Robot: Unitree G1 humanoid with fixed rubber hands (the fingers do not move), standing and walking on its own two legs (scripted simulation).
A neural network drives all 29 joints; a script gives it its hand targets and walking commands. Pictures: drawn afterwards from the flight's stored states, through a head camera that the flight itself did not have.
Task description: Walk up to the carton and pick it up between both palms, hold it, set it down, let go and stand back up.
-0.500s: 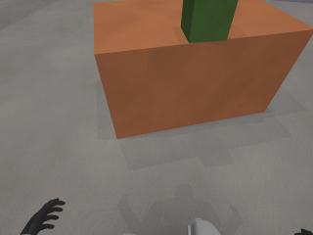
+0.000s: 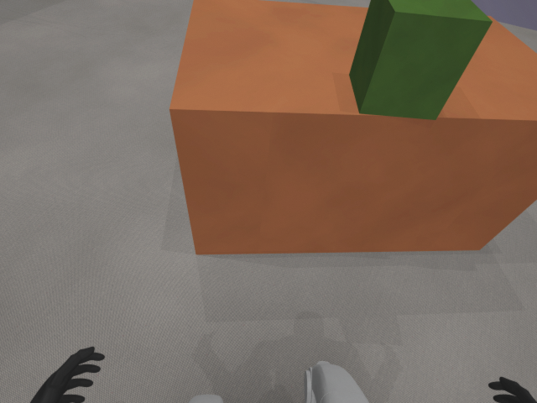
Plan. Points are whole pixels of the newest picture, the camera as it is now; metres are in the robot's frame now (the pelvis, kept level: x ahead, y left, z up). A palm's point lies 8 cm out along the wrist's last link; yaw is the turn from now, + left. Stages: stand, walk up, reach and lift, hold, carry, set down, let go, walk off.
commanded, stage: walk up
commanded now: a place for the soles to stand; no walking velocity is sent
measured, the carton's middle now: (407, 53) +0.89 -0.33 +0.10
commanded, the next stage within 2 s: none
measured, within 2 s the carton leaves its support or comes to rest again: neither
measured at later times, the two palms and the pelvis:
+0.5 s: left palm (134, 340) +0.23 +0.23 -0.09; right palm (499, 257) +0.36 -0.41 -0.03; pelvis +0.18 -0.11 -0.01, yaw +4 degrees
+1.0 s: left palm (221, 254) +0.38 +0.10 -0.07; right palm (528, 216) +0.48 -0.55 -0.04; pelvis +0.31 -0.24 -0.01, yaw +6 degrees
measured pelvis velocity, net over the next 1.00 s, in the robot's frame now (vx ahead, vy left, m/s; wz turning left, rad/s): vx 0.31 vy -0.24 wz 0.10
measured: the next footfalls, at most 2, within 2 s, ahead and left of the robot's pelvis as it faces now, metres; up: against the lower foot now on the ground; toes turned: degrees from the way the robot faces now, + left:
right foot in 0.12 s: +0.20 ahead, -0.22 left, +0.00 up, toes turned -4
left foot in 0.40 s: +0.28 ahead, -0.01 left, +0.00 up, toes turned +7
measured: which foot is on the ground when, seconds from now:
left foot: down 0.00-0.14, up 0.16-0.38, down 0.40-0.78, up 0.80-1.00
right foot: up 0.00-0.10, down 0.12-0.40, up 0.42-0.74, down 0.76-1.00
